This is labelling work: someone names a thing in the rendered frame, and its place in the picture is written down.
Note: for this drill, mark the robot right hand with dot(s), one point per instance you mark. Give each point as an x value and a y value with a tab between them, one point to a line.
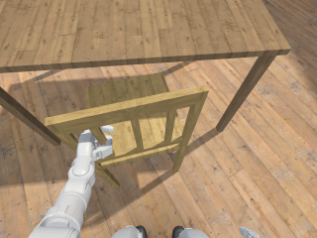
248	233

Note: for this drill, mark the left robot forearm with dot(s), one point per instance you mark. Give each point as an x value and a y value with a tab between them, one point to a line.
72	201

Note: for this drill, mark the robot left thigh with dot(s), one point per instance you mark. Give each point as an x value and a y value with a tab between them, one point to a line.
128	233

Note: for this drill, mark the table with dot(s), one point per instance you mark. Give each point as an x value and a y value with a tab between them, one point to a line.
40	35

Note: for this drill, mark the robot left upper arm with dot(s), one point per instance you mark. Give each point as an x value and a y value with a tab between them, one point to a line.
55	232

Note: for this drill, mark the robot left hand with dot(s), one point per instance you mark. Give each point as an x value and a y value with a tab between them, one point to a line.
88	146

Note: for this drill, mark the left robot foot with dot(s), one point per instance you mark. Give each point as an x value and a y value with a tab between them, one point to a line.
142	230

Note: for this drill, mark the chair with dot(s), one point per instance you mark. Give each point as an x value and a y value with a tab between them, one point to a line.
143	113

